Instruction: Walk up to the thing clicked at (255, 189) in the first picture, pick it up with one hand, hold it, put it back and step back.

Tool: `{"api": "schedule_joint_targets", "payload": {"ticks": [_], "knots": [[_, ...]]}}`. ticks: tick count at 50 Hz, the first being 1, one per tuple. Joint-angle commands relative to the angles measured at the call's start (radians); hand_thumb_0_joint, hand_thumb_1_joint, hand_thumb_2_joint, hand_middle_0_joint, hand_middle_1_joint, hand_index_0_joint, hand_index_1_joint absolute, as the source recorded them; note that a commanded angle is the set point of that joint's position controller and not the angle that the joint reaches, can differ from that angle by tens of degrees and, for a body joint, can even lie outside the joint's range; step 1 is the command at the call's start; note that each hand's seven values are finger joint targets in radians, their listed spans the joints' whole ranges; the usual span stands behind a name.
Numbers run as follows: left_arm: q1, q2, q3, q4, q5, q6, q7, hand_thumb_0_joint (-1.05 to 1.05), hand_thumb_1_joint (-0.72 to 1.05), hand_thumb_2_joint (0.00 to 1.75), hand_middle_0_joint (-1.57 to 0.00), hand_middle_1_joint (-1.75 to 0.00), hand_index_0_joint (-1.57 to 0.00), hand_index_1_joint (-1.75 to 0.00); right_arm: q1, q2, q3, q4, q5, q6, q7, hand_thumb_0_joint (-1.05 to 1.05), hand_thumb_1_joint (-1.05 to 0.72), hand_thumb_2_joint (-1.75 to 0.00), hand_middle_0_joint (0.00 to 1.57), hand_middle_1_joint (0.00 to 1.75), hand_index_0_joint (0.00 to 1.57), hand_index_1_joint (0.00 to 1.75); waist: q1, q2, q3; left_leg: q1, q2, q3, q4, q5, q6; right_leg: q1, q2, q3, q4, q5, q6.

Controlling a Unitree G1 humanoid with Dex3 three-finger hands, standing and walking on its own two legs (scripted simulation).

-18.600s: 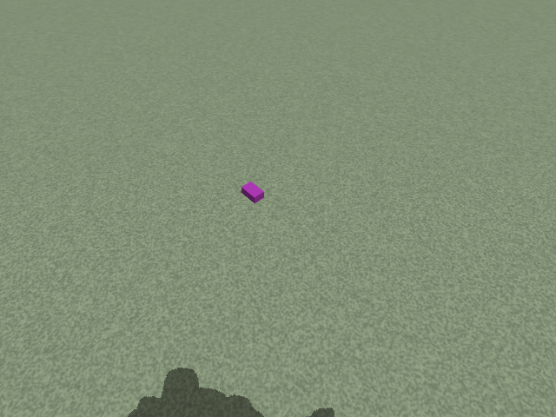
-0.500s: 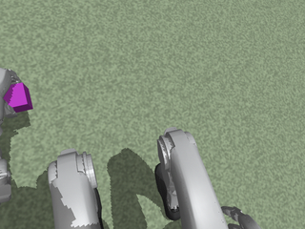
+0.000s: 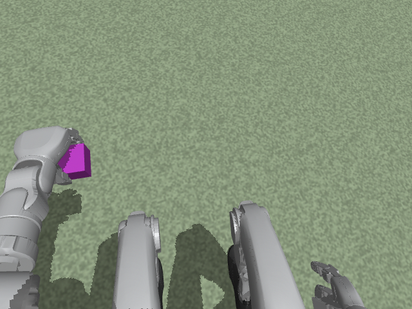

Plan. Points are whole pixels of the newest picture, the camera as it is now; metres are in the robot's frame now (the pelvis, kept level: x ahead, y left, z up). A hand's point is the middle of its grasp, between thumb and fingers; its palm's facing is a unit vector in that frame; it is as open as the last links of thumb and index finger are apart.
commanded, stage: lift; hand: left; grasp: from above
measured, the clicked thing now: (62, 163) +0.43 +0.29 -0.12
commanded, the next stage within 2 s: hold in 0.98 s
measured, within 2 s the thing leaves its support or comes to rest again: neither
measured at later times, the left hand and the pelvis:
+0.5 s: hand (2, 154) +0.36 +0.26 +0.11, palm faces -0.44 -0.13 -0.89, open 8.9 cm; pelvis +0.03 +0.00 +0.18, yaw +2 degrees
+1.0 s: hand out of the picture +0.37 +0.23 +0.20, palm faces -0.43 -0.12 -0.90, open 8.9 cm; pelvis +0.06 +0.00 +0.27, yaw +2 degrees
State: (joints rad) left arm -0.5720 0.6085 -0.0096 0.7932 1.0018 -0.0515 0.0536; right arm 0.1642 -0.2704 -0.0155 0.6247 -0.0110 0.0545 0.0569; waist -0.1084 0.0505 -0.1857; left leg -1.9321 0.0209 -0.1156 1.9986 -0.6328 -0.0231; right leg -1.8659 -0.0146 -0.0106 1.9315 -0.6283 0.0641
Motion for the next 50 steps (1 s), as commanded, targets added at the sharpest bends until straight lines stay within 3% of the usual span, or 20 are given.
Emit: {"api": "schedule_joint_targets", "payload": {"ticks": [1,5,6,7,15,19,21,24,26,29,31,32,34,35,37,39,41,46,50], "knots": [[-0.302,0.265,0.083,-0.28,-0.016,0.026,0.037,0.0,0.81,0.48,-1.12,-0.45,-1.15,-0.43,0.099,-0.194,-0.072,-0.064,0.016,-0.021,-0.037,0.0,-0.89,-0.9,0.2,0.3,0.2,0.3,-0.008,0.189,-0.591,0.613,-0.006,0.03,-0.428,0.021,0.043,0.37,0.033,-0.079,-0.299,0.119,-0.079],[-0.241,0.217,0.055,-0.316,-0.022,0.054,0.034,0.0,0.8,0.47,-1.11,-0.45,-1.14,-0.43,0.09,-0.171,-0.068,-0.058,0.023,-0.019,-0.055,0.0,-0.89,-0.9,0.2,0.3,0.2,0.3,-0.003,0.15,-0.586,0.707,-0.011,0.065,-0.484,0.109,0.045,0.498,0.032,-0.06,-0.41,0.167,-0.078],[-0.183,0.198,0.052,-0.295,-0.025,0.063,0.029,0.0,0.8,0.5,-1.12,-0.46,-1.14,-0.43,0.087,-0.166,-0.069,-0.053,0.024,-0.019,-0.059,0.0,-0.89,-0.9,0.2,0.3,0.2,0.3,0.003,0.134,-0.548,0.717,-0.011,0.07,-0.504,0.12,0.045,0.516,0.03,-0.055,-0.439,0.169,-0.076],[-0.174,0.21,0.061,-0.312,-0.028,0.069,0.027,0.0,0.8,0.48,-1.12,-0.45,-1.14,-0.42,0.084,-0.166,-0.07,-0.055,0.026,-0.019,-0.063,0.0,-0.89,-0.9,0.2,0.3,0.2,0.3,0.011,0.131,-0.546,0.746,-0.009,0.072,-0.528,0.126,0.045,0.55,0.031,-0.054,-0.464,0.172,-0.077],[-0.05,0.134,0.015,-0.302,-0.048,0.091,-0.007,0.0,0.77,0.48,-1.09,-0.46,-1.11,-0.44,0.061,-0.133,-0.059,-0.053,0.039,-0.038,-0.092,0.0,-0.89,-0.9,0.2,0.3,0.2,0.3,0.014,0.025,-0.372,0.866,-0.007,0.08,-0.724,0.098,0.046,0.775,0.036,-0.028,-0.688,0.145,-0.073],[-0.057,0.116,0.004,-0.295,-0.048,0.07,-0.005,0.0,0.75,0.47,-1.07,-0.46,-1.1,-0.44,0.052,-0.128,-0.054,-0.053,0.043,-0.066,-0.108,0.0,-0.89,-0.9,0.2,0.3,0.2,0.3,0.021,0.026,-0.307,0.943,-0.002,0.065,-0.831,0.065,0.042,0.843,0.037,-0.017,-0.768,0.122,-0.073],[-0.068,0.081,-0.018,-0.294,-0.043,0.061,0.006,0.0,0.76,0.47,-1.08,-0.47,-1.1,-0.44,0.056,-0.124,-0.055,-0.049,0.043,-0.078,-0.113,0.0,-0.9,-0.9,0.2,0.3,0.2,0.3,0.022,0.052,-0.313,1.011,-0.001,0.064,-0.874,0.088,0.036,0.877,0.037,-0.013,-0.802,0.143,-0.075],[-0.045,0.076,-0.01,-0.288,-0.027,0.057,0.041,0.0,0.74,0.46,-1.06,-0.47,-1.09,-0.45,0.064,-0.119,-0.058,-0.036,0.044,-0.09,-0.118,0.0,-0.89,-0.9,0.2,0.3,0.2,0.3,0.038,0.056,-0.302,1.078,-0.006,0.076,-0.928,0.129,0.03,0.952,0.038,-0.001,-0.876,0.161,-0.078],[-0.052,0.042,-0.039,-0.268,-0.019,0.055,0.057,0.0,0.74,0.47,-1.07,-0.47,-1.09,-0.45,0.067,-0.117,-0.06,-0.023,0.045,-0.098,-0.12,0.0,-0.89,-0.9,0.2,0.3,0.2,0.3,0.032,0.058,-0.297,1.133,-0.004,0.077,-0.96,0.157,0.025,0.983,0.04,-0.001,-0.909,0.183,-0.077],[-0.062,0.041,-0.04,-0.236,-0.001,0.062,0.085,0.0,0.73,0.48,-1.06,-0.47,-1.08,-0.45,0.087,-0.118,-0.065,-0.004,0.045,-0.102,-0.124,0.0,-0.89,-0.9,0.2,0.3,0.2,0.3,0.032,0.036,-0.286,1.189,-0.011,0.093,-0.998,0.237,0.026,1.055,0.043,0.003,-0.963,0.252,-0.075],[-0.1,0.033,-0.058,-0.214,0.002,0.07,0.101,0.0,0.73,0.52,-1.07,-0.49,-1.09,-0.47,0.097,-0.115,-0.064,0.004,0.045,-0.105,-0.124,0.0,-0.89,-0.9,0.2,0.3,0.2,0.3,0.027,0.025,-0.249,1.205,-0.015,0.102,-1.03,0.253,0.028,1.088,0.044,0.007,-1.007,0.267,-0.073],[-0.107,0.042,-0.047,-0.206,-0.001,0.074,0.111,0.0,0.73,0.54,-1.07,-0.49,-1.09,-0.48,0.099,-0.116,-0.064,0.008,0.045,-0.106,-0.123,0.0,-0.89,-0.9,0.2,0.3,0.2,0.3,0.029,0.022,-0.242,1.213,-0.018,0.104,-1.044,0.252,0.029,1.107,0.044,0.01,-1.027,0.265,-0.071],[-0.099,0.02,-0.064,-0.17,-0.004,0.088,0.123,0.0,0.75,0.53,-1.09,-0.48,-1.1,-0.47,0.088,-0.113,-0.064,0.009,0.044,-0.11,-0.119,0.0,-0.89,-0.9,0.2,0.3,0.2,0.3,0.04,0.018,-0.211,1.236,-0.022,0.108,-1.087,0.241,0.026,1.139,0.043,0.011,-1.062,0.251,-0.07],[-0.098,0.032,-0.053,-0.163,-0.006,0.092,0.127,0.0,0.75,0.54,-1.08,-0.49,-1.1,-0.47,0.085,-0.116,-0.066,0.006,0.044,-0.111,-0.118,0.0,-0.89,-0.9,0.2,0.3,0.2,0.3,0.048,0.022,-0.209,1.255,-0.023,0.11,-1.106,0.237,0.025,1.16,0.043,0.014,-1.083,0.248,-0.069],[-0.078,0.002,-0.08,-0.121,-0.006,0.102,0.122,0.0,0.75,0.51,-1.09,-0.47,-1.11,-0.46,0.08,-0.116,-0.067,0.008,0.044,-0.112,-0.115,0.0,-0.89,-0.9,0.2,0.3,0.2,0.3,0.041,-0.006,-0.189,1.288,-0.022,0.11,-1.137,0.254,0.024,1.183,0.042,0.01,-1.106,0.262,-0.068],[-0.058,0.025,-0.062,-0.112,-0.008,0.111,0.119,0.0,0.75,0.51,-1.09,-0.48,-1.1,-0.46,0.085,-0.116,-0.07,0.012,0.045,-0.11,-0.115,0.0,-0.89,-0.9,0.2,0.3,0.2,0.3,0.063,-0.004,-0.211,1.321,-0.025,0.114,-1.153,0.314,0.024,1.238,0.042,0.017,-1.13,0.317,-0.066],[-0.075,-0.016,-0.095,-0.133,-0.02,0.114,0.111,0.0,0.75,0.54,-1.1,-0.47,-1.11,-0.46,0.083,-0.11,-0.068,0.007,0.045,-0.111,-0.112,0.0,-0.9,-0.9,0.2,0.3,0.2,0.3,0.055,-0.012,-0.212,1.359,-0.027,0.118,-1.175,0.345,0.024,1.271,0.04,0.016,-1.151,0.351,-0.063],[-0.058,-0.02,-0.092,-0.137,-0.034,0.109,0.103,0.0,0.73,0.49,-1.09,-0.43,-1.1,-0.42,0.079,-0.111,-0.071,-0.001,0.047,-0.114,-0.112,0.0,-0.89,-0.9,0.2,0.3,0.2,0.3,0.061,-0.016,-0.161,1.403,-0.025,0.118,-1.249,0.328,0.023,1.307,0.044,0.017,-1.213,0.333,-0.063],[-0.063,-0.024,-0.096,-0.158,-0.025,0.106,0.109,0.0,0.73,0.49,-1.08,-0.43,-1.1,-0.42,0.074,-0.113,-0.074,-0.001,0.049,-0.112,-0.112,0.0,-0.89,-0.9,0.2,0.3,0.2,0.3,0.066,-0.006,-0.18,1.474,-0.024,0.121,-1.285,0.387,0.018,1.346,0.043,0.013,-1.239,0.381,-0.065]]}}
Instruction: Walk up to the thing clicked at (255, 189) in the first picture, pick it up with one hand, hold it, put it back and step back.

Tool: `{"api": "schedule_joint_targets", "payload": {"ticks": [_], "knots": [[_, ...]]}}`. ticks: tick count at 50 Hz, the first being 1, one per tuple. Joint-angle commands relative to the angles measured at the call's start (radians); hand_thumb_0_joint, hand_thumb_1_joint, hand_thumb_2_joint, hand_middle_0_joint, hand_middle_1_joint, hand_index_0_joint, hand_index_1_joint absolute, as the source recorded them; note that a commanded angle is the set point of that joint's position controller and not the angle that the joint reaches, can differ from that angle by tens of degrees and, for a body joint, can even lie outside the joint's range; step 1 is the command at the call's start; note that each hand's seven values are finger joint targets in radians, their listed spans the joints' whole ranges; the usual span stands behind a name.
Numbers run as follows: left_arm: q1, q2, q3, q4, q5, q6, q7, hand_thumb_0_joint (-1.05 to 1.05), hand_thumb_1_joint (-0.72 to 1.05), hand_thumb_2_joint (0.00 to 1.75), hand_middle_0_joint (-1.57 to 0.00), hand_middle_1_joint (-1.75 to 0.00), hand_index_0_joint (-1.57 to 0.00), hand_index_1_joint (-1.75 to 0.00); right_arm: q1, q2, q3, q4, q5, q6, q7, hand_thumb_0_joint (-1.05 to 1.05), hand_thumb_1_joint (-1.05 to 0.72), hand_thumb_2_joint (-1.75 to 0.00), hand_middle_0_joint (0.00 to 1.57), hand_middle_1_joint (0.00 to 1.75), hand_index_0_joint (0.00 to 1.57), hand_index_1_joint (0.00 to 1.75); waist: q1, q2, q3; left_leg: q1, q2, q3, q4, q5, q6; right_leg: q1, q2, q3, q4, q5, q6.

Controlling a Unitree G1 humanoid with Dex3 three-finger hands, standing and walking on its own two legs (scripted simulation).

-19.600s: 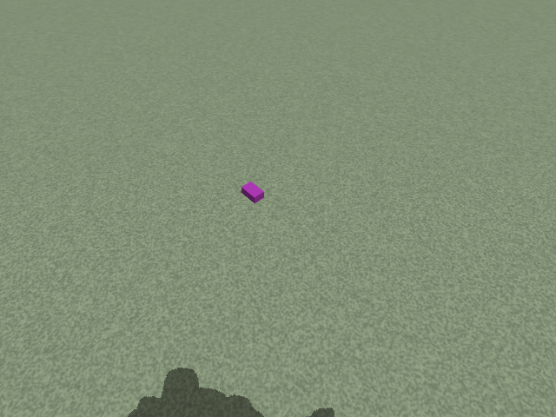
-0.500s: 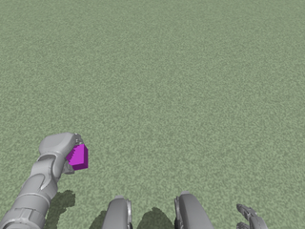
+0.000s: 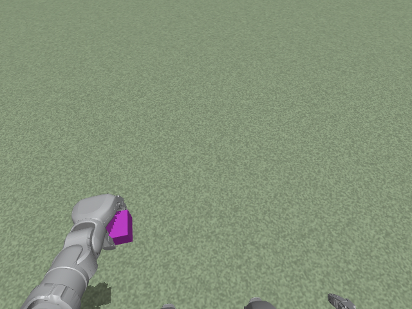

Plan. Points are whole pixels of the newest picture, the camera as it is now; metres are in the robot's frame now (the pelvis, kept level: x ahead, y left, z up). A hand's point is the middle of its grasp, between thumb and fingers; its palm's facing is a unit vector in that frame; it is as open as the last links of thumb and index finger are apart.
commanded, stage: hold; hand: left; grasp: from above
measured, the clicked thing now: (107, 229) +0.33 +0.23 -0.10
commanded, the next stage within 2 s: crouch in 1.98 s
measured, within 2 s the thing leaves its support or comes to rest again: neither
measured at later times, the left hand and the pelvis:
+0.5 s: hand (102, 212) +0.34 +0.22 -0.03, palm faces -0.44 -0.08 -0.89, open 8.9 cm; pelvis +0.03 +0.00 +0.03, yaw -1 degrees
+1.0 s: hand (102, 216) +0.32 +0.21 +0.00, palm faces -0.44 -0.07 -0.90, open 8.9 cm; pelvis +0.02 -0.01 +0.04, yaw -1 degrees
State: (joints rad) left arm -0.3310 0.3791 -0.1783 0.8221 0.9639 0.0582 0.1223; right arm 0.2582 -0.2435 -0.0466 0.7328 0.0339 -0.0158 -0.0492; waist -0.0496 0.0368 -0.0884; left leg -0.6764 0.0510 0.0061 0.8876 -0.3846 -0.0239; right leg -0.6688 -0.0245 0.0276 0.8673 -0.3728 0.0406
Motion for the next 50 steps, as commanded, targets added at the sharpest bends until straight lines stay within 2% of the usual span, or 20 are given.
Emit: {"api": "schedule_joint_targets", "payload": {"ticks": [1,4,8,11,15,17,19,23,24,25,28,29,32,37,40,41,46,47,48,50], "knots": [[-0.308,0.194,0.063,-0.185,0.013,-0.003,0.043,0.0,0.71,0.49,-1.09,-0.42,-1.1,-0.41,-0.016,-0.141,-0.041,-0.108,0.004,-0.04,-0.005,0.0,-0.89,-0.9,0.2,0.3,0.2,0.3,0.005,-0.006,-0.278,0.235,-0.053,-0.001,-0.18,0.161,0.019,0.163,0.054,-0.028,-0.18,0.145,-0.04],[-0.328,0.213,0.075,-0.198,0.019,-0.001,0.044,0.0,0.68,0.51,-1.06,-0.43,-1.07,-0.42,-0.012,-0.146,-0.048,-0.098,0.005,-0.036,-0.006,0.0,-0.89,-0.9,0.2,0.3,0.2,0.3,0.01,0.0,-0.304,0.281,-0.055,0.006,-0.192,0.245,0.017,0.213,0.053,-0.024,-0.193,0.223,-0.038],[-0.349,0.203,0.059,-0.202,0.033,0.0,0.039,0.0,0.71,0.48,-1.07,-0.43,-1.09,-0.41,-0.018,-0.144,-0.048,-0.09,0.006,-0.031,-0.004,0.0,-0.89,-0.89,0.2,0.3,0.2,0.3,0.004,-0.013,-0.274,0.296,-0.061,0.015,-0.216,0.256,0.022,0.232,0.051,-0.016,-0.228,0.246,-0.035],[-0.311,0.195,0.054,-0.168,0.025,0.005,0.018,0.0,0.74,0.49,-1.1,-0.43,-1.12,-0.41,-0.028,-0.146,-0.049,-0.096,0.008,-0.025,0.001,0.0,-0.89,-0.89,0.2,0.3,0.2,0.3,0.011,-0.021,-0.232,0.303,-0.063,0.022,-0.24,0.251,0.022,0.244,0.05,-0.018,-0.253,0.236,-0.036],[-0.306,0.193,0.051,-0.21,0.021,0.0,-0.02,0.0,0.73,0.48,-1.08,-0.44,-1.1,-0.42,-0.03,-0.145,-0.051,-0.108,0.008,-0.018,0.006,0.0,-0.89,-0.89,0.2,0.3,0.2,0.3,0.025,0.003,-0.257,0.345,-0.059,0.021,-0.262,0.313,0.018,0.285,0.056,-0.025,-0.256,0.279,-0.04],[-0.28,0.197,0.056,-0.207,0.023,-0.006,-0.032,0.0,0.76,0.5,-1.11,-0.43,-1.12,-0.42,-0.042,-0.146,-0.051,-0.122,0.01,-0.011,0.008,0.0,-0.89,-0.9,0.2,0.3,0.2,0.3,0.03,-0.015,-0.227,0.344,-0.061,0.023,-0.273,0.309,0.019,0.296,0.057,-0.026,-0.27,0.274,-0.04],[-0.292,0.19,0.05,-0.236,0.023,-0.012,-0.043,0.0,0.76,0.5,-1.11,-0.42,-1.13,-0.41,-0.047,-0.145,-0.05,-0.13,0.013,-0.007,0.008,0.0,-0.89,-0.89,0.2,0.3,0.2,0.3,0.024,-0.023,-0.246,0.368,-0.063,0.031,-0.276,0.335,0.022,0.312,0.055,-0.021,-0.274,0.309,-0.037],[-0.284,0.203,0.067,-0.251,0.031,-0.009,-0.043,0.0,0.73,0.48,-1.08,-0.41,-1.1,-0.39,-0.033,-0.15,-0.054,-0.135,0.012,0.002,0.011,0.0,-0.89,-0.89,0.2,0.3,0.2,0.3,0.029,-0.002,-0.255,0.399,-0.056,0.029,-0.287,0.396,0.016,0.328,0.061,-0.029,-0.266,0.347,-0.042],[-0.311,0.197,0.059,-0.283,0.034,-0.009,-0.042,0.0,0.73,0.49,-1.08,-0.41,-1.1,-0.39,-0.037,-0.147,-0.052,-0.139,0.012,0.005,0.012,0.0,-0.89,-0.89,0.2,0.3,0.2,0.3,0.032,0.005,-0.257,0.402,-0.057,0.028,-0.291,0.403,0.016,0.328,0.06,-0.026,-0.269,0.356,-0.043],[-0.307,0.209,0.069,-0.271,0.037,-0.009,-0.039,0.0,0.73,0.49,-1.07,-0.43,-1.09,-0.41,-0.045,-0.153,-0.055,-0.143,0.013,0.008,0.012,0.0,-0.88,-0.89,0.2,0.3,0.2,0.3,0.031,0.003,-0.242,0.405,-0.058,0.031,-0.295,0.39,0.016,0.333,0.059,-0.027,-0.279,0.344,-0.041],[-0.292,0.193,0.057,-0.254,0.041,-0.004,-0.044,0.0,0.72,0.5,-1.08,-0.42,-1.09,-0.41,-0.045,-0.152,-0.054,-0.146,0.013,0.012,0.015,0.0,-0.89,-0.89,0.2,0.3,0.2,0.3,0.023,-0.012,-0.223,0.404,-0.057,0.03,-0.305,0.384,0.019,0.329,0.057,-0.027,-0.288,0.341,-0.04],[-0.308,0.208,0.071,-0.287,0.035,-0.008,-0.044,0.0,0.74,0.51,-1.09,-0.42,-1.1,-0.41,-0.047,-0.155,-0.056,-0.152,0.013,0.013,0.016,0.0,-0.88,-0.89,0.2,0.3,0.2,0.3,0.035,0.0,-0.237,0.417,-0.057,0.034,-0.31,0.383,0.019,0.342,0.057,-0.03,-0.293,0.338,-0.04],[-0.288,0.189,0.056,-0.284,0.039,-0.001,-0.053,0.0,0.75,0.53,-1.1,-0.43,-1.11,-0.42,-0.05,-0.151,-0.055,-0.154,0.014,0.019,0.019,0.0,-0.88,-0.89,0.2,0.3,0.2,0.3,0.033,-0.013,-0.246,0.427,-0.06,0.036,-0.312,0.409,0.023,0.364,0.053,-0.024,-0.295,0.375,-0.036],[-0.258,0.191,0.061,-0.286,0.029,0.001,-0.066,0.0,0.75,0.54,-1.11,-0.42,-1.12,-0.42,-0.076,-0.149,-0.049,-0.169,0.015,0.027,0.019,0.0,-0.89,-0.89,0.2,0.3,0.2,0.3,0.038,-0.021,-0.197,0.429,-0.062,0.041,-0.342,0.347,0.026,0.364,0.052,-0.026,-0.33,0.315,-0.034],[-0.257,0.188,0.053,-0.303,0.027,0.003,-0.079,0.0,0.77,0.49,-1.11,-0.42,-1.13,-0.4,-0.076,-0.148,-0.046,-0.175,0.018,0.031,0.017,0.0,-0.89,-0.89,0.2,0.3,0.2,0.3,0.038,-0.047,-0.203,0.435,-0.059,0.039,-0.347,0.365,0.031,0.375,0.051,-0.028,-0.334,0.334,-0.033],[-0.286,0.204,0.06,-0.34,0.028,0.001,-0.081,0.0,0.77,0.52,-1.11,-0.43,-1.12,-0.41,-0.09,-0.144,-0.045,-0.182,0.019,0.034,0.016,0.0,-0.89,-0.9,0.2,0.3,0.2,0.3,0.049,-0.022,-0.207,0.443,-0.062,0.042,-0.352,0.357,0.03,0.376,0.049,-0.025,-0.344,0.328,-0.032],[-0.264,0.206,0.072,-0.329,0.026,-0.002,-0.086,0.0,0.78,0.52,-1.11,-0.45,-1.13,-0.43,-0.106,-0.146,-0.041,-0.192,0.02,0.036,0.014,0.0,-0.89,-0.9,0.2,0.3,0.2,0.3,0.049,-0.022,-0.173,0.443,-0.062,0.043,-0.378,0.299,0.03,0.375,0.049,-0.025,-0.366,0.265,-0.034],[-0.284,0.195,0.052,-0.352,0.033,-0.003,-0.089,0.0,0.77,0.51,-1.1,-0.45,-1.12,-0.43,-0.109,-0.142,-0.038,-0.193,0.02,0.037,0.014,0.0,-0.89,-0.9,0.2,0.3,0.2,0.3,0.044,-0.024,-0.176,0.448,-0.061,0.042,-0.383,0.293,0.03,0.369,0.049,-0.023,-0.368,0.258,-0.036],[-0.25,0.207,0.069,-0.32,0.033,-0.001,-0.089,0.0,0.78,0.51,-1.12,-0.43,-1.14,-0.42,-0.108,-0.146,-0.039,-0.192,0.021,0.037,0.014,0.0,-0.89,-0.9,0.2,0.3,0.2,0.3,0.049,-0.036,-0.16,0.444,-0.063,0.045,-0.386,0.281,0.032,0.377,0.046,-0.023,-0.377,0.246,-0.034],[-0.275,0.207,0.069,-0.37,0.027,-0.008,-0.091,0.0,0.78,0.51,-1.11,-0.44,-1.13,-0.43,-0.115,-0.142,-0.038,-0.196,0.02,0.037,0.013,0.0,-0.89,-0.9,0.2,0.3,0.2,0.3,0.046,-0.026,-0.189,0.462,-0.065,0.048,-0.386,0.286,0.035,0.383,0.044,-0.019,-0.381,0.256,-0.031]]}}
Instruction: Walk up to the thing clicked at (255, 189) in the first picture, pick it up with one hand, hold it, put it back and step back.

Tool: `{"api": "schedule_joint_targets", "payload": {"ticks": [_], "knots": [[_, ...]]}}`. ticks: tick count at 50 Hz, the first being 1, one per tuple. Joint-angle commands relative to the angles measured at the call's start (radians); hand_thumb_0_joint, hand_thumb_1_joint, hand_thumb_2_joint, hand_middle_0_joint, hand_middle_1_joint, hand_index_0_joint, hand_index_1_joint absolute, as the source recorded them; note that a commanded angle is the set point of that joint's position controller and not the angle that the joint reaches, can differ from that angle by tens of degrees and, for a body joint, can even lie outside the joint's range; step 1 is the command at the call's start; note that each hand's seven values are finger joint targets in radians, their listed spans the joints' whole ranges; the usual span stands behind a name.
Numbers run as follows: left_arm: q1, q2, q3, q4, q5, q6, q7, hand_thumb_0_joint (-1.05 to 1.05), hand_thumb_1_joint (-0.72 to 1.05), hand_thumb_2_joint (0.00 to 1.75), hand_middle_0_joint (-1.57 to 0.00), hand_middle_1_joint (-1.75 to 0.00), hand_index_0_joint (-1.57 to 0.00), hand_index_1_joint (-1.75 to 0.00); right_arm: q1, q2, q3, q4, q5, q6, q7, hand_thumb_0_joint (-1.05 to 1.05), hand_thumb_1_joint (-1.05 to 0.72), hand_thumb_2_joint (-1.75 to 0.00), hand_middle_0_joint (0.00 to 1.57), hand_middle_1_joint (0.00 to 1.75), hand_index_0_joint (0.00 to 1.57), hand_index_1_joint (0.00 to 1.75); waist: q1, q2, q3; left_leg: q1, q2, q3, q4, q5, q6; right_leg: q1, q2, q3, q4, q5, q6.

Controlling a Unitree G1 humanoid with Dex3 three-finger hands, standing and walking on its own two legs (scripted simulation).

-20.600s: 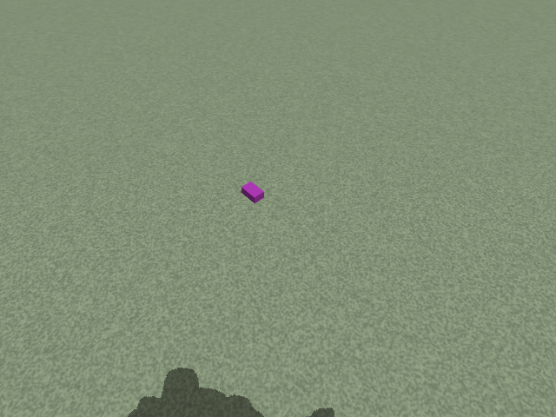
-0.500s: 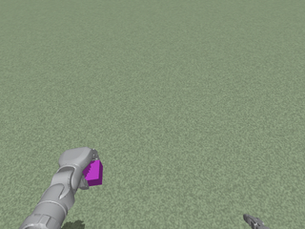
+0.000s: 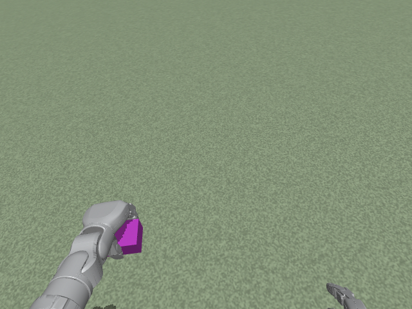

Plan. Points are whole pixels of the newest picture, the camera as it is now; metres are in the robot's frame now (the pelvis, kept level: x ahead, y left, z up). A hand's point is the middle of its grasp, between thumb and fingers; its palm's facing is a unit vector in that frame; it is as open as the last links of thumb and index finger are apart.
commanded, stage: hold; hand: left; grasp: from above
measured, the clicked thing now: (117, 238) +0.31 +0.23 -0.08
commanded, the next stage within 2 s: crouch in 0.98 s
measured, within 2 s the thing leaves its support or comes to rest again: neither
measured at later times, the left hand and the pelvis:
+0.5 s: hand (110, 242) +0.28 +0.22 -0.03, palm faces -0.44 -0.08 -0.89, open 8.9 cm; pelvis -0.01 +0.00 +0.01, yaw +0 degrees
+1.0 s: hand (111, 237) +0.29 +0.22 -0.03, palm faces -0.44 -0.08 -0.90, open 8.9 cm; pelvis +0.00 +0.00 +0.01, yaw +0 degrees
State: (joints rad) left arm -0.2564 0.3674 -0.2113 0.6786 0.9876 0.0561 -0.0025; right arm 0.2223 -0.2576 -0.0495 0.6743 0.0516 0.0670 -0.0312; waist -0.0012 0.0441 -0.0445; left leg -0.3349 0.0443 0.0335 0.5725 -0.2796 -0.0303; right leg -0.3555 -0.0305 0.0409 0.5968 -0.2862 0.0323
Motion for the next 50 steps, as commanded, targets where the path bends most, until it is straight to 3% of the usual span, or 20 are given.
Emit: {"api": "schedule_joint_targets", "payload": {"ticks": [1,11,13,14,16,19,22,25,28,32,34,36,38,41,44,47,48,50], "knots": [[-0.333,0.205,0.09,-0.199,0.008,-0.001,0.034,0.0,0.77,0.54,-1.12,-0.45,-1.13,-0.44,-0.083,-0.127,-0.032,-0.135,0.002,-0.045,-0.005,0.0,-0.89,-0.9,0.2,0.3,0.2,0.3,-0.004,-0.05,-0.222,0.12,-0.056,0.017,-0.073,0.195,0.041,0.072,0.05,-0.035,-0.107,0.18,-0.023],[-0.324,0.22,0.1,-0.241,0.004,0.006,0.017,0.0,0.78,0.51,-1.1,-0.46,-1.12,-0.44,-0.117,-0.123,-0.027,-0.142,0.009,-0.045,-0.011,0.0,-0.89,-0.9,0.2,0.3,0.2,0.3,0.007,-0.036,-0.2,0.142,-0.058,0.026,-0.106,0.142,0.041,0.081,0.047,-0.031,-0.147,0.121,-0.023],[-0.338,0.197,0.075,-0.263,0.002,0.007,0.007,0.0,0.78,0.49,-1.09,-0.46,-1.12,-0.43,-0.121,-0.119,-0.023,-0.142,0.008,-0.046,-0.012,0.0,-0.89,-0.9,0.2,0.3,0.2,0.3,0.001,-0.04,-0.194,0.147,-0.056,0.023,-0.113,0.134,0.041,0.08,0.048,-0.034,-0.152,0.113,-0.023],[-0.331,0.224,0.098,-0.262,0.006,0.008,0.006,0.0,0.78,0.49,-1.1,-0.46,-1.12,-0.43,-0.132,-0.12,-0.022,-0.143,0.01,-0.047,-0.014,0.0,-0.89,-0.9,0.2,0.3,0.2,0.3,0.015,-0.032,-0.194,0.143,-0.056,0.021,-0.118,0.134,0.039,0.085,0.05,-0.036,-0.153,0.107,-0.026],[-0.306,0.218,0.099,-0.248,0.001,0.006,0.0,0.0,0.76,0.5,-1.09,-0.45,-1.11,-0.43,-0.132,-0.119,-0.02,-0.147,0.011,-0.048,-0.015,0.0,-0.89,-0.9,0.2,0.3,0.2,0.3,0.017,-0.032,-0.18,0.144,-0.053,0.022,-0.126,0.134,0.038,0.086,0.053,-0.036,-0.153,0.104,-0.028],[-0.289,0.19,0.076,-0.243,-0.004,0.003,-0.011,0.0,0.76,0.49,-1.08,-0.47,-1.11,-0.45,-0.127,-0.118,-0.017,-0.151,0.011,-0.049,-0.016,0.0,-0.89,-0.9,0.2,0.3,0.2,0.3,0.004,-0.062,-0.162,0.137,-0.049,0.017,-0.132,0.127,0.041,0.083,0.054,-0.039,-0.156,0.103,-0.028],[-0.289,0.214,0.097,-0.234,-0.004,-0.004,-0.008,0.0,0.74,0.51,-1.07,-0.48,-1.1,-0.46,-0.131,-0.119,-0.016,-0.156,0.012,-0.049,-0.018,0.0,-0.9,-0.9,0.2,0.3,0.2,0.3,0.014,-0.041,-0.148,0.13,-0.049,0.015,-0.141,0.12,0.037,0.082,0.056,-0.041,-0.161,0.09,-0.031],[-0.332,0.201,0.08,-0.283,0.001,-0.008,-0.001,0.0,0.74,0.5,-1.07,-0.48,-1.1,-0.46,-0.13,-0.116,-0.016,-0.155,0.011,-0.053,-0.018,0.0,-0.9,-0.9,0.2,0.3,0.2,0.3,0.007,-0.029,-0.185,0.162,-0.051,0.019,-0.138,0.135,0.036,0.088,0.055,-0.038,-0.161,0.102,-0.031],[-0.317,0.23,0.113,-0.286,0.004,-0.011,0.01,0.0,0.75,0.53,-1.1,-0.45,-1.12,-0.44,-0.131,-0.118,-0.019,-0.151,0.01,-0.054,-0.019,0.0,-0.89,-0.9,0.2,0.3,0.2,0.3,0.017,-0.018,-0.205,0.175,-0.051,0.018,-0.136,0.164,0.034,0.11,0.055,-0.039,-0.157,0.128,-0.032],[-0.322,0.215,0.099,-0.256,0.006,-0.007,0.021,0.0,0.74,0.53,-1.1,-0.44,-1.11,-0.43,-0.127,-0.116,-0.018,-0.145,0.01,-0.052,-0.019,0.0,-0.9,-0.9,0.2,0.3,0.2,0.3,0.003,-0.036,-0.174,0.167,-0.051,0.02,-0.139,0.15,0.037,0.093,0.054,-0.039,-0.169,0.123,-0.028],[-0.317,0.223,0.108,-0.253,0.005,-0.008,0.021,0.0,0.74,0.53,-1.09,-0.47,-1.1,-0.45,-0.128,-0.115,-0.019,-0.139,0.009,-0.052,-0.019,0.0,-0.9,-0.9,0.2,0.3,0.2,0.3,0.015,-0.032,-0.191,0.172,-0.055,0.023,-0.137,0.165,0.037,0.105,0.051,-0.039,-0.171,0.133,-0.027],[-0.31,0.183,0.067,-0.273,0.0,-0.001,0.012,0.0,0.73,0.52,-1.09,-0.46,-1.11,-0.44,-0.133,-0.112,-0.018,-0.145,0.01,-0.051,-0.017,0.0,-0.9,-0.9,0.2,0.3,0.2,0.3,0.008,-0.04,-0.198,0.184,-0.055,0.023,-0.136,0.185,0.038,0.111,0.049,-0.037,-0.168,0.156,-0.027],[-0.298,0.216,0.1,-0.243,-0.003,0.001,0.01,0.0,0.73,0.52,-1.09,-0.46,-1.11,-0.45,-0.128,-0.116,-0.021,-0.139,0.01,-0.049,-0.019,0.0,-0.9,-0.9,0.2,0.3,0.2,0.3,0.016,-0.035,-0.183,0.175,-0.051,0.02,-0.141,0.183,0.037,0.113,0.052,-0.042,-0.172,0.152,-0.028],[-0.326,0.215,0.087,-0.257,-0.003,-0.008,0.003,0.0,0.75,0.55,-1.11,-0.45,-1.12,-0.44,-0.132,-0.113,-0.019,-0.146,0.012,-0.047,-0.02,0.0,-0.9,-0.9,0.2,0.3,0.2,0.3,0.012,-0.035,-0.179,0.172,-0.055,0.023,-0.144,0.175,0.038,0.108,0.05,-0.037,-0.175,0.148,-0.029],[-0.324,0.231,0.111,-0.276,0.005,-0.012,0.005,0.0,0.71,0.48,-1.08,-0.42,-1.09,-0.4,-0.126,-0.113,-0.021,-0.144,0.01,-0.045,-0.02,0.0,-0.9,-0.9,0.2,0.3,0.2,0.3,0.016,-0.025,-0.21,0.19,-0.056,0.025,-0.139,0.204,0.038,0.124,0.048,-0.036,-0.169,0.176,-0.029],[-0.316,0.187,0.073,-0.25,0.003,-0.009,0.008,0.0,0.72,0.51,-1.08,-0.46,-1.1,-0.44,-0.12,-0.112,-0.021,-0.142,0.01,-0.042,-0.019,0.0,-0.9,-0.9,0.2,0.3,0.2,0.3,0.006,-0.027,-0.191,0.192,-0.052,0.021,-0.137,0.23,0.035,0.118,0.053,-0.042,-0.165,0.198,-0.031],[-0.312,0.209,0.099,-0.244,0.006,-0.008,0.015,0.0,0.72,0.52,-1.1,-0.42,-1.11,-0.42,-0.119,-0.117,-0.025,-0.141,0.011,-0.041,-0.019,0.0,-0.9,-0.9,0.2,0.3,0.2,0.3,0.017,-0.025,-0.19,0.193,-0.052,0.022,-0.142,0.23,0.034,0.126,0.052,-0.043,-0.168,0.195,-0.033],[-0.31,0.222,0.113,-0.241,0.006,-0.009,0.024,0.0,0.72,0.51,-1.09,-0.42,-1.1,-0.41,-0.108,-0.118,-0.029,-0.134,0.009,-0.039,-0.018,0.0,-0.89,-0.9,0.2,0.3,0.2,0.3,0.013,-0.033,-0.212,0.192,-0.053,0.026,-0.134,0.247,0.036,0.137,0.052,-0.042,-0.164,0.217,-0.031]]}}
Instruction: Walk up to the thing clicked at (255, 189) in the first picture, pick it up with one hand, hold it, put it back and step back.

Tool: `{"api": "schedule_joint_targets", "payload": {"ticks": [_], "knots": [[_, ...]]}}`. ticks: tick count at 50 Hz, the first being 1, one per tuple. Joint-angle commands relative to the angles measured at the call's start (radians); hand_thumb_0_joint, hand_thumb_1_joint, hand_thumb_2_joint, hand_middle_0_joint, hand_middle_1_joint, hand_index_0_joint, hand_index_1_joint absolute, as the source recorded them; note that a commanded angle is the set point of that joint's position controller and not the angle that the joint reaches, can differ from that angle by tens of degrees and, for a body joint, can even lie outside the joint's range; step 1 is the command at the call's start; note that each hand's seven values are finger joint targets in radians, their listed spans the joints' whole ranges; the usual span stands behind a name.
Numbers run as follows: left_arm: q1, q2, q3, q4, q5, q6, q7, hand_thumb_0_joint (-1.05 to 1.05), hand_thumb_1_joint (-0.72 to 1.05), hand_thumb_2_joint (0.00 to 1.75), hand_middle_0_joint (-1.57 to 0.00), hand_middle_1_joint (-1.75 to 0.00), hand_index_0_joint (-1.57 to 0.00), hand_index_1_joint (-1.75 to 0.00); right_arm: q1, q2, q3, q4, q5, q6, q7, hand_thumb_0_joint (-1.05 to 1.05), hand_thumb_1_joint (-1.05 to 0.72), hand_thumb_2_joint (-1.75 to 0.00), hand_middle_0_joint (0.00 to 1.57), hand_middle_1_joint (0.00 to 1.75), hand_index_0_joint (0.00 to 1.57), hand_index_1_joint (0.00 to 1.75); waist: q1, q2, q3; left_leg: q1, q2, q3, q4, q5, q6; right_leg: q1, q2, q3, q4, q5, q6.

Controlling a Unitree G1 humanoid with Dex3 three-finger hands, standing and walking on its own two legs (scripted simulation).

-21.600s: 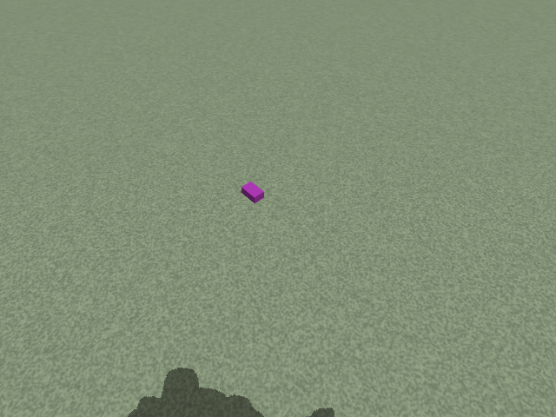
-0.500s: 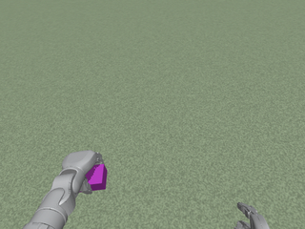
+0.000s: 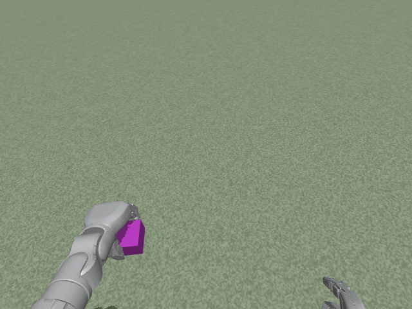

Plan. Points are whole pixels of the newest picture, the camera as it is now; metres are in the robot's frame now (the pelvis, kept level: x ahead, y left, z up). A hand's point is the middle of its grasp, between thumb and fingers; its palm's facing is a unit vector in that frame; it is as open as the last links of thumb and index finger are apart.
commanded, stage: crouch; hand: left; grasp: from above
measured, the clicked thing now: (119, 238) +0.30 +0.23 -0.07
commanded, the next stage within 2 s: none
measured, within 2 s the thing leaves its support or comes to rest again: neither
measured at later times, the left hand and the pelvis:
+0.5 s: hand (122, 252) +0.29 +0.23 -0.12, palm faces -0.47 -0.03 -0.88, open 8.9 cm; pelvis +0.00 +0.00 -0.02, yaw +1 degrees
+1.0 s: hand (141, 259) +0.36 +0.26 -0.36, palm faces -0.43 +0.00 -0.90, open 8.9 cm; pelvis -0.06 +0.01 -0.23, yaw +0 degrees
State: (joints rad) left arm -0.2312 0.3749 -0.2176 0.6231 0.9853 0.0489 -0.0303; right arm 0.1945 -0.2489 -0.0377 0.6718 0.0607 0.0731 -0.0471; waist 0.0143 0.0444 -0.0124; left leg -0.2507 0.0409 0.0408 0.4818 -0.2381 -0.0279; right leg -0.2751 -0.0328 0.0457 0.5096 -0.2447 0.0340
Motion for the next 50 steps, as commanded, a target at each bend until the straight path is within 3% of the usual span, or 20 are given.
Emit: {"api": "schedule_joint_targets", "payload": {"ticks": [1,2,4,5,11,14,18,25,26,28,30,34,35,37,39,41,42,44,49,50], "knots": [[-0.348,0.213,0.112,-0.186,0.009,-0.003,0.052,0.0,0.73,0.49,-1.09,-0.43,-1.11,-0.42,-0.078,-0.125,-0.038,-0.132,0.0,-0.044,-0.002,0.0,-0.9,-0.9,0.2,0.3,0.2,0.3,-0.005,-0.027,-0.24,0.106,-0.05,0.021,-0.041,0.209,0.034,0.051,0.053,-0.046,-0.075,0.183,-0.032],[-0.379,0.206,0.098,-0.188,0.012,-0.003,0.053,0.0,0.73,0.52,-1.1,-0.43,-1.11,-0.42,-0.079,-0.124,-0.038,-0.132,0.001,-0.044,-0.001,0.0,-0.9,-0.9,0.2,0.3,0.2,0.3,-0.009,-0.027,-0.236,0.112,-0.049,0.017,-0.042,0.214,0.033,0.043,0.054,-0.047,-0.076,0.186,-0.032],[-0.351,0.226,0.124,-0.168,0.02,-0.001,0.061,0.0,0.81,0.45,-1.11,-0.5,-1.16,-0.45,-0.082,-0.125,-0.04,-0.129,0.001,-0.043,-0.001,0.0,-0.91,-0.91,0.2,0.3,0.2,0.3,0.006,-0.028,-0.229,0.105,-0.052,0.019,-0.045,0.199,0.033,0.054,0.052,-0.048,-0.085,0.167,-0.032],[-0.337,0.211,0.119,-0.18,0.015,0.0,0.059,0.0,0.73,0.47,-1.03,-0.48,-1.08,-0.44,-0.081,-0.125,-0.043,-0.133,0.002,-0.042,0.0,0.0,-0.87,-0.89,0.2,0.3,0.2,0.3,0.006,-0.019,-0.247,0.113,-0.054,0.024,-0.043,0.207,0.034,0.058,0.049,-0.044,-0.082,0.18,-0.032],[-0.249,0.157,0.083,-0.107,0.021,-0.012,0.07,0.0,0.77,0.52,-1.12,-0.45,-1.14,-0.44,-0.075,-0.124,-0.043,-0.142,0.001,-0.032,0.006,0.0,-0.89,-0.9,0.2,0.3,0.2,0.3,-0.012,-0.09,-0.171,0.07,-0.054,0.015,-0.042,0.179,0.038,0.024,0.05,-0.053,-0.087,0.153,-0.03],[-0.254,0.162,0.096,-0.069,0.036,-0.039,0.104,0.0,0.78,0.5,-1.13,-0.43,-1.15,-0.42,-0.057,-0.123,-0.045,-0.133,-0.003,-0.028,0.007,0.0,-0.89,-0.9,0.2,0.3,0.2,0.3,-0.021,-0.095,-0.176,0.049,-0.057,0.017,-0.018,0.17,0.039,-0.002,0.046,-0.049,-0.069,0.152,-0.029],[-0.334,0.176,0.115,0.021,0.076,-0.068,0.193,0.0,0.81,0.49,-1.15,-0.4,-1.17,-0.39,-0.036,-0.128,-0.055,-0.107,-0.019,-0.023,0.013,0.0,-0.89,-0.9,0.2,0.3,0.2,0.3,-0.044,-0.079,-0.191,-0.023,-0.061,0.016,0.058,0.158,0.035,-0.081,0.04,-0.048,-0.004,0.15,-0.029],[-0.493,0.155,0.112,0.169,0.167,-0.093,0.352,0.0,0.74,0.52,-1.1,-0.44,-1.12,-0.43,0.053,-0.145,-0.088,-0.041,-0.055,-0.032,0.038,0.0,-0.89,-0.9,0.2,0.3,0.2,0.3,-0.08,-0.014,-0.374,-0.25,-0.047,0.0,0.352,0.135,0.019,-0.344,0.041,-0.049,0.272,0.135,-0.041],[-0.521,0.169,0.124,0.176,0.172,-0.093,0.37,0.0,0.71,0.52,-1.08,-0.46,-1.1,-0.44,0.06,-0.15,-0.091,-0.039,-0.059,-0.035,0.04,0.0,-0.89,-0.9,0.2,0.3,0.2,0.3,-0.08,0.013,-0.407,-0.28,-0.042,-0.003,0.392,0.129,0.016,-0.39,0.045,-0.049,0.309,0.124,-0.045],[-0.509,0.131,0.112,0.287,0.18,-0.078,0.399,0.0,0.7,0.5,-1.06,-0.48,-1.08,-0.45,0.071,-0.153,-0.093,-0.033,-0.063,-0.042,0.042,0.0,-0.89,-0.9,0.2,0.3,0.2,0.3,-0.094,-0.017,-0.413,-0.373,-0.04,-0.005,0.465,0.097,0.023,-0.465,0.045,-0.052,0.372,0.095,-0.045],[-0.598,0.177,0.135,0.334,0.187,-0.076,0.426,0.0,0.68,0.51,-1.03,-0.49,-1.06,-0.46,0.08,-0.162,-0.096,-0.02,-0.071,-0.053,0.041,0.0,-0.89,-0.89,0.2,0.3,0.2,0.3,-0.099,-0.001,-0.447,-0.477,-0.036,-0.013,0.542,0.068,0.024,-0.554,0.049,-0.059,0.45,0.065,-0.047],[-0.623,0.185,0.146,0.461,0.181,-0.069,0.448,0.0,0.66,0.49,-1.02,-0.46,-1.04,-0.44,0.105,-0.162,-0.095,-0.011,-0.083,-0.077,0.032,0.0,-0.89,-0.89,0.2,0.3,0.2,0.3,-0.116,-0.018,-0.51,-0.704,-0.044,-0.019,0.681,-0.035,0.033,-0.681,0.047,-0.066,0.588,-0.017,-0.047],[-0.647,0.216,0.165,0.451,0.178,-0.068,0.454,0.0,0.66,0.48,-1.01,-0.46,-1.04,-0.44,0.11,-0.166,-0.096,-0.011,-0.086,-0.083,0.03,0.0,-0.89,-0.89,0.2,0.3,0.2,0.3,-0.112,0.0,-0.554,-0.733,-0.044,-0.02,0.718,-0.046,0.033,-0.719,0.048,-0.069,0.628,-0.03,-0.05],[-0.707,0.193,0.149,0.443,0.166,-0.063,0.459,0.0,0.67,0.47,-1.03,-0.46,-1.06,-0.43,0.121,-0.168,-0.095,-0.006,-0.093,-0.093,0.026,0.0,-0.89,-0.89,0.2,0.3,0.2,0.3,-0.138,0.052,-0.62,-0.75,-0.036,-0.036,0.778,-0.058,0.029,-0.827,0.051,-0.08,0.706,-0.051,-0.057],[-0.736,0.269,0.196,0.439,0.173,-0.059,0.465,0.0,0.67,0.46,-1.04,-0.42,-1.06,-0.4,0.13,-0.183,-0.099,-0.001,-0.099,-0.098,0.023,0.0,-0.89,-0.89,0.2,0.3,0.2,0.3,-0.127,0.073,-0.682,-0.785,-0.03,-0.053,0.827,-0.063,0.029,-0.882,0.051,-0.091,0.772,-0.063,-0.059],[-0.751,0.263,0.197,0.445,0.162,-0.057,0.46,0.0,0.66,0.45,-1.03,-0.4,-1.05,-0.38,0.12,-0.182,-0.098,0.005,-0.107,-0.104,0.025,0.0,-0.88,-0.89,0.2,0.3,0.2,0.3,-0.137,0.101,-0.699,-0.83,-0.025,-0.073,0.862,-0.087,0.023,-0.965,0.046,-0.098,0.834,-0.087,-0.06],[-0.784,0.296,0.213,0.412,0.161,-0.06,0.456,0.0,0.64,0.45,-1.02,-0.43,-1.04,-0.4,0.123,-0.182,-0.098,0.002,-0.109,-0.107,0.024,0.0,-0.89,-0.89,0.2,0.3,0.2,0.3,-0.132,0.121,-0.738,-0.84,-0.024,-0.075,0.881,-0.104,0.023,-0.976,0.044,-0.1,0.86,-0.101,-0.062],[-0.775,0.326,0.235,0.447,0.169,-0.055,0.451,0.0,0.62,0.45,-1.01,-0.41,-1.03,-0.39,0.122,-0.184,-0.094,0.007,-0.112,-0.108,0.024,0.0,-0.89,-0.89,0.2,0.3,0.2,0.3,-0.131,0.108,-0.758,-0.894,-0.024,-0.079,0.925,-0.124,0.024,-1.025,0.048,-0.106,0.913,-0.125,-0.067],[-0.831,0.327,0.238,0.51,0.163,-0.076,0.43,0.0,0.6,0.48,-0.99,-0.43,-1.01,-0.41,0.137,-0.196,-0.088,0.018,-0.123,-0.121,0.034,0.0,-0.88,-0.89,0.2,0.3,0.2,0.3,-0.184,0.085,-0.718,-1.043,-0.025,-0.108,1.021,-0.276,0.029,-1.202,0.042,-0.118,1.008,-0.244,-0.068],[-0.821,0.354,0.251,0.511,0.162,-0.085,0.428,0.0,0.62,0.47,-1.0,-0.42,-1.02,-0.4,0.137,-0.19,-0.084,0.01,-0.122,-0.125,0.04,0.0,-0.88,-0.89,0.2,0.3,0.2,0.3,-0.176,0.083,-0.728,-1.081,-0.031,-0.1,1.042,-0.297,0.036,-1.197,0.042,-0.117,1.022,-0.261,-0.068]]}}
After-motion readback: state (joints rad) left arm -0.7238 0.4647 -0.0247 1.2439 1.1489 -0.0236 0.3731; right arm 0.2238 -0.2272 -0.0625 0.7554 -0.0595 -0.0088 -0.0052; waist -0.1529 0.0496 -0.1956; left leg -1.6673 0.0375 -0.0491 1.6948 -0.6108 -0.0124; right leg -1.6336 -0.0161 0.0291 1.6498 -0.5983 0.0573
